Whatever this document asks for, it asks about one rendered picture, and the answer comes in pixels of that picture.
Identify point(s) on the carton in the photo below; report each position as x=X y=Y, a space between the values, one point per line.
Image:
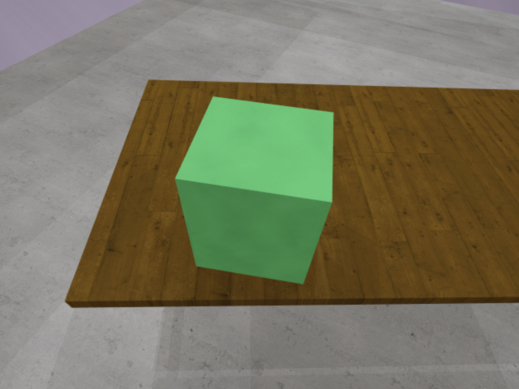
x=256 y=188

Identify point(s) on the table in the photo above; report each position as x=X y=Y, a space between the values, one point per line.
x=425 y=202

